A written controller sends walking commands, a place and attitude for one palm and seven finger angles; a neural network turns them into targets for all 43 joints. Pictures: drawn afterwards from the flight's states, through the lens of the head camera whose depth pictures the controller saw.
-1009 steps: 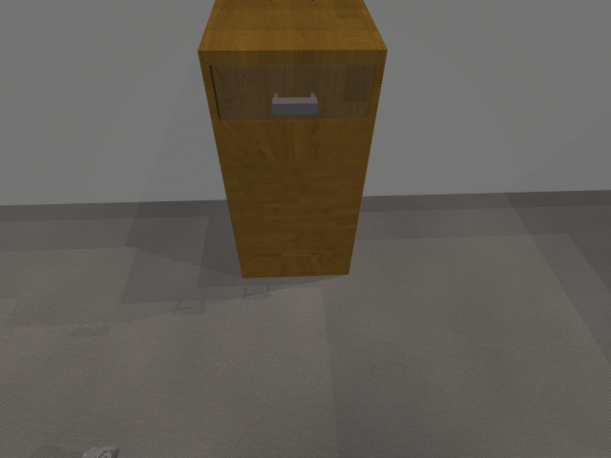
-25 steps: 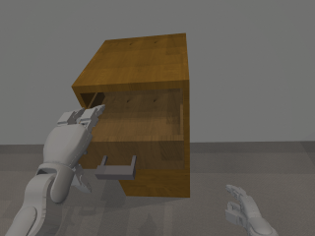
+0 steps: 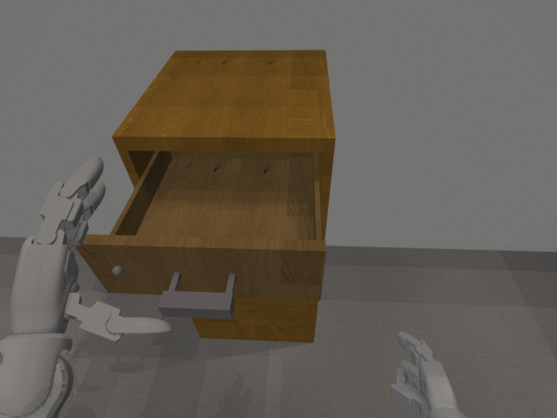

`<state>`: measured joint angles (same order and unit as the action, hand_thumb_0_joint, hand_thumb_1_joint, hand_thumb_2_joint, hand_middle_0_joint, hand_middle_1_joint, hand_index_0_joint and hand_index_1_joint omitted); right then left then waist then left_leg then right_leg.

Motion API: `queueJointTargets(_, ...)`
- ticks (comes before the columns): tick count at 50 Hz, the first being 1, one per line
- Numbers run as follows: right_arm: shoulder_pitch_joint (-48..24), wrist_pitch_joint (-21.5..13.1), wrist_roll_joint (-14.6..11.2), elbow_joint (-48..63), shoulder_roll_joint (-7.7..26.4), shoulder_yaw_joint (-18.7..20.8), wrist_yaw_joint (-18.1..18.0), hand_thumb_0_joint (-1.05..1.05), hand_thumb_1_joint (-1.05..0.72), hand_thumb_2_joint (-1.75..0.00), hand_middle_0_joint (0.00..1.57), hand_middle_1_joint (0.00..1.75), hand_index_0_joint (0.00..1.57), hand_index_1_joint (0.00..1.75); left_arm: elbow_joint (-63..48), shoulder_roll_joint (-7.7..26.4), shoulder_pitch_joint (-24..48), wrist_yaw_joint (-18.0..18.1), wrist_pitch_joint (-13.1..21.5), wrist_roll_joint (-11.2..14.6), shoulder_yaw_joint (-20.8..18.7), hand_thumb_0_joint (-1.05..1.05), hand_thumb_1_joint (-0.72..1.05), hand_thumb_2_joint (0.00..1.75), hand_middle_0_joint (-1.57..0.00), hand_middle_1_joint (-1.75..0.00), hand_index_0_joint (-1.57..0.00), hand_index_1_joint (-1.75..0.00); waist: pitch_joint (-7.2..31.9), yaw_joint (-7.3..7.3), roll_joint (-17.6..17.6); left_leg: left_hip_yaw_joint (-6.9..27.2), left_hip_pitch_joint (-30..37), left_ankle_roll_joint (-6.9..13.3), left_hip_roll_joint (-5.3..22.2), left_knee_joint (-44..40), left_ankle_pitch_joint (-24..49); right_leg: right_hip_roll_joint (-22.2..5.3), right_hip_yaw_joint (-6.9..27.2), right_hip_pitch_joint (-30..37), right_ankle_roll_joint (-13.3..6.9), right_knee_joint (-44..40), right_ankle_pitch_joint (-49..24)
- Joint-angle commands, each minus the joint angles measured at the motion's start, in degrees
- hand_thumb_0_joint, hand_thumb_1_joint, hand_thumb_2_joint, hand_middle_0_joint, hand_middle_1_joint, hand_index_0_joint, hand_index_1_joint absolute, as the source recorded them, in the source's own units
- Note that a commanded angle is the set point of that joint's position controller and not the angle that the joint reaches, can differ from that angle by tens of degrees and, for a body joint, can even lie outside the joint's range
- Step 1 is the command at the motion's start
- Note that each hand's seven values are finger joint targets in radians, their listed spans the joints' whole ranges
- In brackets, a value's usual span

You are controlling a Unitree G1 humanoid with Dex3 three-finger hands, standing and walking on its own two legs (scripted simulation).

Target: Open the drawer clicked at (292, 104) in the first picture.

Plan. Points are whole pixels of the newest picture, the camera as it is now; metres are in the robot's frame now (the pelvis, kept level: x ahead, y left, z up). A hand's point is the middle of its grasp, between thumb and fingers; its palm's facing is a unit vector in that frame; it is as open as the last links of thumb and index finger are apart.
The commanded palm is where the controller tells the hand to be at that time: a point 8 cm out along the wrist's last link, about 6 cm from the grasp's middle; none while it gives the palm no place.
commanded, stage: draw the hand back to the body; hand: left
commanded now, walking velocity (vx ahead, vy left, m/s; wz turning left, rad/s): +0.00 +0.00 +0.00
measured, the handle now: (201, 291) +0.29 +0.17 +0.02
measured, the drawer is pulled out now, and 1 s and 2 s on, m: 0.24 0.24 0.24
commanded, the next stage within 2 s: step back with the hand held close in 0.80 s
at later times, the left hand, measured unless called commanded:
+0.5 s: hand (69, 269) +0.20 +0.24 +0.20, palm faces +0.41 -0.82 -0.39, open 10.3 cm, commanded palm +0.14 +0.29 +0.21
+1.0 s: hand (59, 268) +0.19 +0.25 +0.21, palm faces +0.44 -0.79 -0.42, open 7.5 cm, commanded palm +0.13 +0.29 +0.21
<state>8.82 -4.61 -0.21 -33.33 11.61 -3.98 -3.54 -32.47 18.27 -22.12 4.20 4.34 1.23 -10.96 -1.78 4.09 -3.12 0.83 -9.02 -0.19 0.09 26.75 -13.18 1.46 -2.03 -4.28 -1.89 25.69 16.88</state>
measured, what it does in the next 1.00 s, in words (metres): stands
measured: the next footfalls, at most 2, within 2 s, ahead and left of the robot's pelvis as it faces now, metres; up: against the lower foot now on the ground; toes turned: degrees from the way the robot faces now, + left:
none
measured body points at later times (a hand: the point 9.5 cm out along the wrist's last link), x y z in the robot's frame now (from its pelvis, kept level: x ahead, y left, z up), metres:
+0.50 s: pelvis +0.01 +0.01 +0.00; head -0.01 -0.01 +0.45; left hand +0.17 +0.29 +0.22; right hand +0.21 -0.20 -0.08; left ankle +0.02 +0.12 -0.74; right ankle -0.03 -0.10 -0.74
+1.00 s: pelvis +0.01 +0.00 +0.00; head +0.00 -0.02 +0.45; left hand +0.16 +0.29 +0.23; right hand +0.21 -0.21 -0.08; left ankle +0.02 +0.12 -0.74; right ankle -0.03 -0.10 -0.74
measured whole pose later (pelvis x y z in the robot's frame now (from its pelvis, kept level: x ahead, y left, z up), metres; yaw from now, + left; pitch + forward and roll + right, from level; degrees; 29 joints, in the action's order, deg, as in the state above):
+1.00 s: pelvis +0.01 +0.00 +0.00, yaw +1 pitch -2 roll -1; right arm 10.2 -4.0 -1.0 -34.4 12.8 -1.7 -3.1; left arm -31.8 21.7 -28.2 5.7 8.1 4.8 -22.0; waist 0.3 2.5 -3.8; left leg 2.1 -11.6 0.0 0.2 26.7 -13.1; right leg 1.7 -3.3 -5.0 -1.6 22.6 15.7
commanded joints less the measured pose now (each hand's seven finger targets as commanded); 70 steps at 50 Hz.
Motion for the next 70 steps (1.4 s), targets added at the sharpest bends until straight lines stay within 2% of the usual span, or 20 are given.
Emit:
queueJointTargets(1,-8.27,-5.04,0.25,8.08,5.48,2.61,-0.89,0.00,-0.90,-0.90,0.20,0.30,0.20,0.30,-10.60,8.10,6.71,2.62,5.04,2.70,-6.97,0.00,-0.12,0.47,-0.16,-0.30,-0.16,-0.30,2.41,-0.89,-0.67,0.13,5.65,1.48,0.87,-4.27,6.43,-1.89,0.23,-6.14,0.62,-7.47,-7.76)
queueJointTargets(6,-8.11,-5.41,0.27,7.73,6.02,3.23,-0.39,0.00,-0.90,-0.90,0.20,0.30,0.20,0.30,-13.56,8.79,3.89,2.44,5.78,2.83,-7.99,0.00,0.06,0.54,-0.17,-0.30,-0.17,-0.30,5.85,-0.52,-2.79,0.22,6.06,1.28,0.93,-4.17,11.24,-1.98,0.15,-2.86,0.24,-6.32,-12.87)
queueJointTargets(10,-7.80,-5.12,0.01,7.72,6.06,3.80,-0.10,0.00,-0.90,-0.90,0.20,0.30,0.20,0.30,-13.56,9.44,-0.81,2.57,5.74,3.26,-10.15,0.00,0.20,0.60,-0.18,-0.30,-0.18,-0.30,7.39,-0.32,-0.08,0.10,5.95,1.30,1.14,-3.95,13.68,-1.87,-0.27,-2.06,0.49,-5.59,-15.77)
queueJointTargets(13,-7.43,-4.73,-0.28,7.23,6.09,4.14,-0.11,0.00,-0.90,-0.90,0.20,0.30,0.20,0.30,-12.11,9.85,-1.98,2.61,5.61,3.36,-11.42,0.00,0.31,0.64,-0.18,-0.30,-0.18,-0.30,6.04,-0.64,0.66,0.19,5.74,1.10,1.30,-4.05,13.60,-1.66,-0.49,-2.95,0.49,-5.98,-15.64)
queueJointTargets(16,-7.59,-4.64,-0.47,7.37,6.33,4.44,-0.17,0.00,-0.90,-0.90,0.20,0.30,0.20,0.30,-13.41,10.72,-1.46,2.65,5.55,3.34,-12.30,0.00,0.41,0.69,-0.18,-0.30,-0.18,-0.30,6.46,-0.70,-1.53,0.04,6.13,0.86,1.19,-4.17,13.35,-1.50,-0.43,-3.23,0.44,-6.30,-15.02)
queueJointTargets(20,-7.52,-4.03,-0.67,7.33,6.28,4.67,-0.37,0.00,-0.90,-0.90,0.20,0.30,0.20,0.30,-11.12,10.79,-2.81,2.81,5.19,3.70,-13.55,0.00,0.55,0.75,-0.19,-0.30,-0.19,-0.30,5.87,-0.67,1.53,0.06,5.91,1.10,1.30,-4.17,12.49,-1.59,-0.39,-3.93,0.75,-6.42,-14.62)
queueJointTargets(25,-7.52,-3.63,-0.79,7.15,6.25,4.68,-0.56,0.00,-0.90,-0.90,0.20,0.30,0.20,0.30,-10.71,11.46,-2.51,2.93,4.82,3.80,-14.87,0.00,0.73,0.82,-0.19,-0.30,-0.19,-0.30,5.81,-0.64,-0.29,0.19,6.06,0.97,1.21,-4.15,12.45,-1.64,-0.34,-3.99,0.69,-6.54,-14.43)
queueJointTargets(30,-7.71,-3.94,-0.62,7.26,6.43,4.54,-0.59,0.00,-0.90,-0.90,0.20,0.30,0.20,0.30,-11.68,10.87,-1.13,3.03,4.52,3.64,-13.38,0.00,0.90,0.90,-0.20,-0.30,-0.20,-0.30,6.06,-0.87,-0.41,0.30,6.57,1.25,0.98,-4.03,12.05,-1.78,-0.16,-4.18,0.76,-6.87,-14.34)
queueJointTargets(35,-7.82,-3.98,-0.59,7.32,6.28,4.38,-0.55,0.00,-0.90,-0.90,0.20,0.30,0.20,0.30,-11.56,11.40,-1.09,3.23,4.30,3.66,-14.04,0.00,0.90,0.90,-0.20,-0.30,-0.20,-0.30,5.85,-0.58,0.12,0.62,6.11,1.16,0.89,-4.15,12.03,-1.73,-0.24,-3.85,0.64,-6.75,-14.33)
queueJointTargets(36,-7.94,-4.11,-0.58,7.06,6.37,4.44,-0.54,0.00,-0.90,-0.90,0.20,0.30,0.20,0.30,-12.28,11.93,-0.79,3.26,4.40,3.54,-14.32,0.00,0.90,0.90,-0.20,-0.30,-0.20,-0.30,6.17,-0.60,-1.55,0.70,6.06,0.95,0.80,-4.13,11.94,-1.72,-0.15,-3.52,0.44,-6.99,-14.16)
queueJointTargets(39,-7.98,-3.63,-0.67,7.18,6.03,4.33,-0.51,0.00,-0.90,-0.90,0.20,0.30,0.20,0.30,-10.16,10.90,-1.64,3.10,4.18,3.87,-13.92,0.00,0.90,0.90,-0.20,-0.30,-0.20,-0.30,4.48,-0.64,0.64,0.55,5.50,1.08,0.89,-4.26,10.52,-1.77,-0.27,-4.46,0.73,-7.24,-12.94)
queueJointTargets(40,-8.10,-3.56,-0.79,7.31,6.03,4.33,-0.49,0.00,-0.90,-0.90,0.20,0.30,0.20,0.30,-10.54,10.77,-1.28,3.02,4.22,3.83,-13.64,0.00,0.90,0.90,-0.20,-0.30,-0.20,-0.30,4.12,-0.73,-0.78,0.46,5.56,1.04,0.92,-4.34,10.02,-1.80,-0.20,-4.80,0.70,-7.33,-12.26)
queueJointTargets(45,-8.08,-3.84,-0.78,7.36,6.07,4.60,-0.46,0.00,-0.90,-0.90,0.20,0.30,0.20,0.30,-11.01,11.19,-2.52,3.16,4.68,3.82,-14.21,0.00,0.90,0.90,-0.20,-0.30,-0.20,-0.30,5.56,-0.55,0.06,0.23,5.74,1.19,0.88,-3.94,10.65,-1.93,-0.14,-4.22,0.82,-7.05,-13.47)
queueJointTargets(46,-5.06,-2.73,-1.25,10.00,6.59,3.99,0.01,0.00,-0.90,-0.90,0.20,0.30,0.20,0.30,-15.04,20.86,6.95,3.60,7.56,3.49,-24.13,0.00,0.90,0.90,-0.20,-0.30,-0.20,-0.30,-1.27,-2.37,-2.69,1.98,0.45,2.26,1.78,-2.58,7.66,-4.74,2.48,-9.46,1.24,-9.63,-14.94)
queueJointTargets(48,-5.29,-1.80,-0.75,8.29,6.59,4.81,0.11,0.00,-0.90,-0.90,0.20,0.30,0.20,0.30,-8.98,13.87,-2.94,2.16,8.14,3.19,-18.50,0.00,0.90,0.90,-0.20,-0.30,-0.20,-0.30,3.05,-2.99,6.29,2.53,1.31,2.61,1.67,0.75,11.97,-6.11,2.90,-9.05,1.65,-9.26,-20.77)
queueJointTargets(52,-5.66,-0.45,-0.93,9.21,7.70,5.85,0.20,0.00,-0.90,-0.90,0.20,0.30,0.20,0.30,-10.89,12.97,-9.25,1.80,8.37,2.92,-17.51,0.00,0.90,0.90,-0.20,-0.30,-0.20,-0.30,8.71,-3.27,1.04,2.05,1.58,2.49,2.61,1.19,19.57,-6.71,2.42,-7.24,1.88,-5.99,-24.07)
queueJointTargets(57,-5.27,1.16,-1.32,10.24,7.67,6.82,-0.19,0.00,-0.90,-0.90,0.20,0.30,0.20,0.30,-14.88,15.22,-12.87,2.73,8.71,3.05,-20.08,0.00,0.90,0.90,-0.20,-0.30,-0.20,-0.30,11.79,-3.48,1.88,2.98,-0.68,2.29,3.64,1.26,21.95,-6.49,1.93,-6.36,1.64,-3.38,-22.18)
queueJointTargets(60,-5.28,1.49,-1.63,10.87,7.41,7.27,-0.45,0.00,-0.90,-0.90,0.20,0.30,0.20,0.30,-16.09,16.10,-13.62,3.28,8.87,3.25,-21.15,0.00,0.90,0.90,-0.20,-0.30,-0.20,-0.30,11.64,-3.55,2.77,3.55,-2.51,2.26,4.06,1.52,20.03,-6.53,2.38,-7.35,1.69,-2.68,-19.74)
queueJointTargets(62,-4.91,1.19,-1.53,10.82,7.73,7.33,-0.65,0.00,-0.90,-0.90,0.20,0.30,0.20,0.30,-17.54,16.20,-14.05,3.60,9.10,3.30,-21.13,0.00,0.90,0.90,-0.20,-0.30,-0.20,-0.30,11.86,-3.71,0.19,4.49,-3.71,2.31,4.62,0.54,18.45,-6.18,2.23,-7.31,1.45,-1.80,-17.28)
queueJointTargets(70,-4.25,-0.81,-1.18,11.22,8.18,7.23,-0.49,0.00,-0.90,-0.90,0.20,0.30,0.20,0.30,-18.02,15.98,-13.17,4.29,10.25,2.76,-21.90,0.00,0.90,0.90,-0.20,-0.30,-0.20,-0.30,9.00,-3.73,-2.43,8.30,-17.81,3.98,7.55,-6.26,-0.62,-3.41,2.34,-3.43,2.09,4.16,-6.05)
